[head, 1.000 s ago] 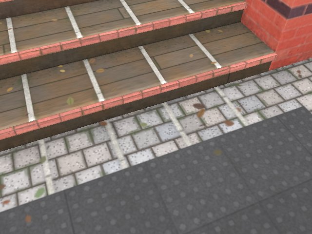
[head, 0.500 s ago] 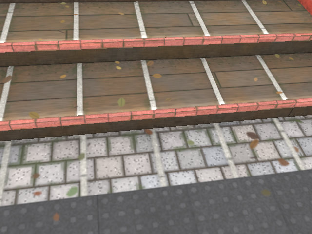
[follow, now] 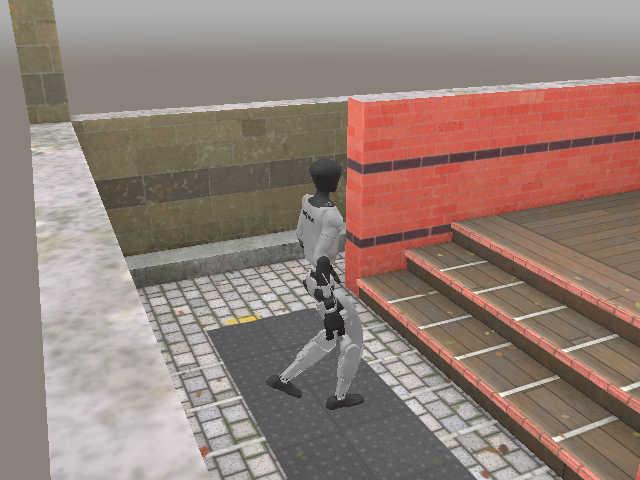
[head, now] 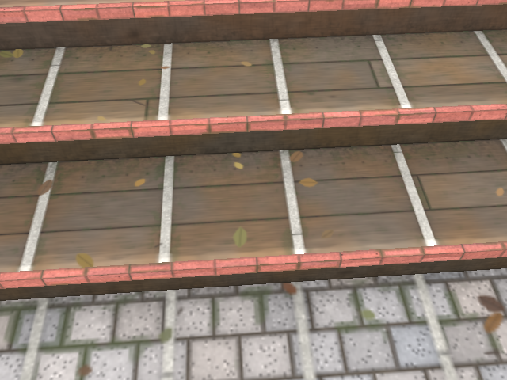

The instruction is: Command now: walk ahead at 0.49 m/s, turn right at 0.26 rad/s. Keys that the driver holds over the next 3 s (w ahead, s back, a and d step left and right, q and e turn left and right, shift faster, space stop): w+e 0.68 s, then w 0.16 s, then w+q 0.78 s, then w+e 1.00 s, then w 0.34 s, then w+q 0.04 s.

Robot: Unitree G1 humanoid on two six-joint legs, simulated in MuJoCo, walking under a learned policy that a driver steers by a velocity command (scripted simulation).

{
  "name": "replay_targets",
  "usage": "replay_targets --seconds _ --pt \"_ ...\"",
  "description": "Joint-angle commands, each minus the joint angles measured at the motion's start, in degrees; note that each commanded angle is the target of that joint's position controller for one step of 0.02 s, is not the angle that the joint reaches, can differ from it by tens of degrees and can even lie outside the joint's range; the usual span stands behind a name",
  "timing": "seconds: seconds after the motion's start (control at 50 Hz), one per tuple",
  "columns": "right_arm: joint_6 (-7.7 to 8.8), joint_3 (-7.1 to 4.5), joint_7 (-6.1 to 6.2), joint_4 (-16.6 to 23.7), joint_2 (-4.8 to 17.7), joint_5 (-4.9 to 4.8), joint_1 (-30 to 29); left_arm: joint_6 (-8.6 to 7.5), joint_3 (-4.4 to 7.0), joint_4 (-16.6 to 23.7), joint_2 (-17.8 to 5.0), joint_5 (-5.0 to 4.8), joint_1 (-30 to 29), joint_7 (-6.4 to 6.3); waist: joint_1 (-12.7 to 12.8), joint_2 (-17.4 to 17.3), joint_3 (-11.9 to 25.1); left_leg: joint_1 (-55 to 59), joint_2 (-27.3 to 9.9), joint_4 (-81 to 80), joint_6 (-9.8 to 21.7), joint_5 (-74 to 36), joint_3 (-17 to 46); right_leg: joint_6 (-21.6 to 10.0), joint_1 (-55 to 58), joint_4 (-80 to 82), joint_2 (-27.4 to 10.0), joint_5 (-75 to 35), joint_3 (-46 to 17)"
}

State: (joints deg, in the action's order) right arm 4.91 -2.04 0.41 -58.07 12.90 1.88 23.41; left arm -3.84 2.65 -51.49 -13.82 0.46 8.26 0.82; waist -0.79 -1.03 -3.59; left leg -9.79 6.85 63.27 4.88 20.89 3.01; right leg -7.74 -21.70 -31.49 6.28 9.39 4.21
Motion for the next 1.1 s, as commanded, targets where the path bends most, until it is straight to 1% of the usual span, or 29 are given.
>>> replay_targets --seconds 0.02,0.06,0.1,0.2,0.32,0.36,0.4,0.42,0.44,0.46,0.48,0.5,0.52,0.56,0.6,0.7,0.74,0.82,0.86,0.9,0.92,0.94,0.96,0.98,1.0,1.02,1.04,1.06,1.1 --pt "1.57 -0.8 -0.7 6.9 5.84 0.69 -4.8 -0.27 1.2 -0.47 -4.06 0.13 6.48 0.43 1.2 -0.9 0.2 -25.32 -7.81 9.0 -0.9 -4.74 2.36 -11.46 16.27 20.24 -19.64 8.51 -33.74" --pt "0.44 -0.36 -1.08 8.09 4.38 1.14 -4.83 -1.18 0.98 -1.81 -4.38 0.09 8.05 -0.12 -1.24 -0.73 0.1 -22.13 -9.56 3.64 -2.76 -4.72 1.68 -9.63 11.2 20.44 -16.28 -2.6 -27.89" --pt "-0.52 0.03 -1.21 9.12 3.77 1.27 -5.7 -1.8 1.46 -2.37 -6.37 -0.25 10.15 -0.16 -1.48 1.03 0.98 -21.51 -10.05 -1.14 -4.4 -5.01 -0.15 -9.44 9.09 20.39 -14.68 -9.45 -24.23" --pt "-1.29 0.79 -1.5 15.31 3.63 0.74 -20.67 -1.09 1.78 -2.59 -6.99 -0.66 15.44 -0.32 2.74 3.33 -0.63 -23.59 -9.93 -18.25 -7.49 -16.73 -3.13 -5.75 8.23 21.41 -11.28 -12.34 -21.44" --pt "-0.65 1.36 -1.33 19.28 4.17 -0.26 -29.39 -0.31 2.31 -2.14 -7.79 0.26 20.08 -1.02 6.22 5.43 1.92 -22.77 -6.71 -28.66 -7.16 -18.49 -3.01 -3.45 18.06 13.81 -11.46 -25.87 -23.27" --pt "0.04 1.14 -1.05 19.35 5.2 -0.55 -27.18 -0.19 2.59 -1.15 -8.36 0.55 18.22 -1.37 4.31 6.18 3.05 -16.57 -5.63 -33.42 -5.99 -15.51 -2.06 -2.19 17.98 10.16 -11.85 -28.56 -24.8" --pt "0.99 0.07 -0.06 16.65 7.94 -0.65 -17.53 -0.79 2.85 0.02 -9.38 0.11 15.22 -1.11 -0.42 5.28 7.4 -2.4 -4.49 -40.16 -3.93 -15.1 -2.03 -0.03 16.06 0.72 -9.44 -33.55 -24.49" --pt "1.81 -0.87 0.87 15.5 10.97 0.35 -10.41 -1.47 2.69 1.15 -8.62 -0.76 13.96 -0.64 -3.74 2.52 12.77 9.61 -10.78 -40.95 -1.45 -14.47 3.1 1.19 10.55 -8.99 -6.96 -26.94 -22.86" --pt "1.63 -1.93 1.91 15.63 15.41 1.95 -3.33 -1.9 1.45 3.49 -3.91 -2.62 15.14 -0.68 -5.57 -5.1 20.78 23.97 -25.83 -41.07 2.19 -10.92 17.54 2.68 -0.54 -23.2 -3.14 -4.88 -16.37" --pt "0.5 -2.93 1.5 15.05 17.36 1.81 -4.61 -1.12 1.37 4.29 -3.85 -2.66 20.64 -1.11 -1.76 -14.81 22.95 26.73 -33.5 -45.31 8.26 -9.51 35.43 2.73 -11.94 -31.34 1.23 23.06 -10.59" --pt "0.0 -2.29 1.02 15.59 11.44 1.08 -7.3 0.21 1.8 2.37 -7.01 -0.48 19.66 -1.59 -0.33 -6.68 16.21 19.99 -31.59 -45.72 8.04 1.48 33.43 2.43 -15.14 -36.31 -4.63 19.0 -10.06" --pt "0.1 -1.23 0.61 16.31 6.81 0.34 -10.07 0.56 1.88 2.51 -6.87 0.64 15.47 -0.89 -0.73 -1.41 9.59 12.6 -27.56 -48.32 6.3 2.7 25.46 2.89 -14.75 -35.62 -6.12 13.96 -9.82" --pt "0.22 -0.8 0.42 16.15 5.58 0.39 -11.63 0.75 1.84 3.37 -5.65 0.96 13.08 -0.26 0.06 -1.4 6.15 7.57 -24.87 -50.45 4.82 -3.66 18.63 3.55 -13.91 -34.22 -7.42 11.38 -9.18" --pt "1.09 -0.77 0.53 14.63 5.51 0.15 -9.97 1.83 1.69 4.32 -4.59 1.93 11.19 0.71 0.94 -3.46 4.04 3.55 -21.98 -51.79 3.91 -16.45 10.07 4.68 -13.08 -34.39 -8.8 9.25 -7.88" --pt "2.03 -1.07 0.16 13.62 5.93 -0.33 -8.12 2.41 1.37 5.71 -3.51 1.89 9.6 1.3 1.6 -3.41 5.2 3.56 -21.95 -52.26 4.32 -24.2 5.69 5.09 -14.36 -35.25 -9.38 6.82 -7.35" --pt "2.31 -1.37 -0.05 11.65 6.04 -0.56 -4.32 2.77 0.67 9.89 -3.02 2.27 0.76 2.55 0.64 -3.45 3.27 3.95 -21.46 -54.5 5.02 -27.82 -2.21 6.18 -19.56 -29.48 -10.66 -0.69 -6.54" --pt "2.22 -1.56 -0.39 11.15 6.82 -0.15 -3.89 2.59 -0.04 11.32 -2.15 1.93 -2.33 2.81 0.46 -3.57 2.7 2.48 -20.01 -53.69 4.2 -32.68 -6.04 6.18 -15.84 -21.3 -9.76 -3.93 -5.64" --pt "1.77 -1.91 -0.62 9.87 8.66 -0.52 -1.76 2.31 -1.03 12.66 -1.9 2.0 -7.17 2.48 -0.92 -5.4 3.04 3.52 -19.81 -51.47 2.25 -37.07 -8.89 4.87 -6.76 -7.63 -7.43 -2.05 -0.97" --pt "0.96 -1.9 -0.34 8.91 9.06 -0.71 -0.5 1.77 -1.13 12.95 -2.22 2.0 -7.5 1.81 -0.73 -5.93 3.95 7.23 -20.85 -46.56 2.07 -47.31 -7.75 3.4 -3.81 -2.69 -5.74 1.75 0.03" --pt "-0.01 -1.62 -0.17 8.02 9.27 -1.86 -0.21 0.12 -0.7 9.5 -2.95 2.91 2.17 0.99 4.04 -3.91 9.76 8.18 -18.15 -32.14 1.26 -55.2 -8.61 1.27 9.39 7.59 -2.68 -2.19 1.63" --pt "0.12 -0.76 0.01 8.98 7.6 -2.61 -0.46 -0.7 0.02 7.37 -5.39 4.27 8.49 0.33 6.5 -2.07 14.73 -0.13 -16.2 -22.72 0.09 -42.55 -8.53 0.5 22.73 8.3 -8.05 -6.73 -2.94" --pt "0.18 1.0 -0.19 11.97 1.46 -2.64 0.9 -1.1 1.0 7.12 -11.19 5.22 13.47 -0.57 6.31 9.78 19.96 -16.7 -10.67 -5.69 -2.02 -5.51 -11.09 -2.32 37.35 7.19 -26.84 -21.83 -22.95" --pt "-0.8 0.16 0.44 10.72 3.54 -2.71 4.77 -0.18 2.66 5.74 -15.2 2.51 16.72 -1.12 6.46 15.23 23.7 -24.61 -4.98 6.65 -2.14 11.49 -6.13 -8.45 38.32 9.58 -31.85 -29.22 -31.59" --pt "-1.73 -0.6 0.51 10.09 5.6 -1.62 1.84 0.19 1.94 6.09 -11.59 1.71 14.81 -0.83 6.17 7.83 17.82 -27.72 -7.93 12.36 -1.67 8.85 -1.35 -7.44 32.88 10.26 -28.23 -20.27 -24.47" --pt "-1.74 -0.4 0.03 10.36 4.49 -1.34 -0.46 -0.07 0.69 6.58 -7.41 1.18 9.86 -0.56 3.99 5.96 10.01 -28.72 -9.74 11.21 -1.96 4.34 -1.3 -5.19 23.73 13.83 -25.34 -12.09 -19.44" --pt "-2.01 -0.62 -0.3 10.05 4.4 -1.16 -1.04 -0.26 -0.03 6.89 -5.1 1.07 6.49 -0.3 1.87 4.85 6.4 -27.03 -11.13 8.44 -2.34 0.79 -1.44 -2.44 17.73 17.32 -22.75 -6.63 -16.23" --pt "-2.74 -0.87 -0.72 9.53 4.32 -0.42 -0.52 -0.64 -0.32 6.53 -4.27 0.97 5.92 -0.38 0.62 6.56 4.46 -25.8 -11.08 9.78 -3.1 -1.08 -2.17 -1.46 14.13 18.84 -21.48 -8.23 -14.1" --pt "-3.4 -1.04 -1.11 8.58 3.91 0.13 1.13 -1.02 -0.37 6.19 -3.97 0.96 5.66 -0.43 -0.44 6.47 4.57 -24.15 -10.4 12.07 -3.65 -3.22 -2.49 -1.25 11.73 19.39 -20.36 -11.38 -10.98" --pt "-3.99 -1.43 -1.45 8.36 2.36 0.01 1.83 -2.09 0.07 5.06 -4.54 1.19 7.68 -0.37 -1.08 6.33 5.77 -24.35 -8.98 19.33 -3.8 -5.28 -3.16 -2.75 10.1 19.77 -20.89 -14.26 -8.26"
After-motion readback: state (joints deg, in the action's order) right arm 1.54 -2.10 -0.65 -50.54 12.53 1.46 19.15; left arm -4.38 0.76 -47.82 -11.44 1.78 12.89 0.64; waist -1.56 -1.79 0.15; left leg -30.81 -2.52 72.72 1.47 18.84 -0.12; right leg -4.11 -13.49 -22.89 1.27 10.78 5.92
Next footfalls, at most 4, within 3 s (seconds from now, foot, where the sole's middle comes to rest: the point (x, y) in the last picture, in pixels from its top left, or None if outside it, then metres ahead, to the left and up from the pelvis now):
0.42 left None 0.42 0.09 -0.76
0.92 right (340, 366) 0.50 -0.20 -0.76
1.52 left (289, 217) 0.87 -0.08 -0.61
2.12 right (329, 90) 1.23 -0.21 -0.46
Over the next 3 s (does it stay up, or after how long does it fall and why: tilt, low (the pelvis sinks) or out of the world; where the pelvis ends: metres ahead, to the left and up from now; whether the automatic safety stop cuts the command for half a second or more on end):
stays up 1.61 -0.32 0.47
